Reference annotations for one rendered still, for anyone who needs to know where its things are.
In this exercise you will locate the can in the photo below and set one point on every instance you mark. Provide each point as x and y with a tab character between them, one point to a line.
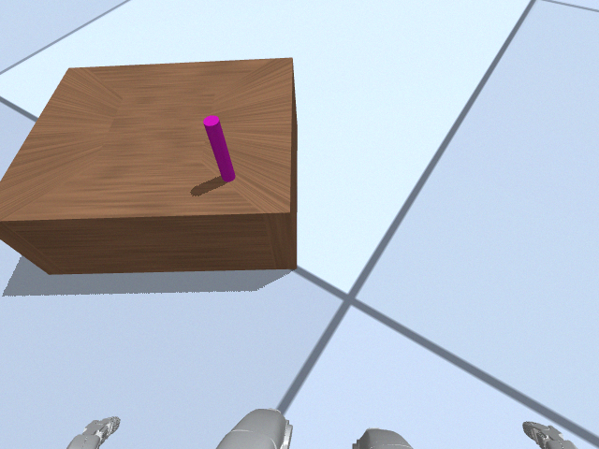
217	140

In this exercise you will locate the left robot hand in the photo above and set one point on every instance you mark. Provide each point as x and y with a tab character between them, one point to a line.
95	434

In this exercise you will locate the right robot hand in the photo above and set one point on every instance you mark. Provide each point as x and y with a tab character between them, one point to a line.
546	437

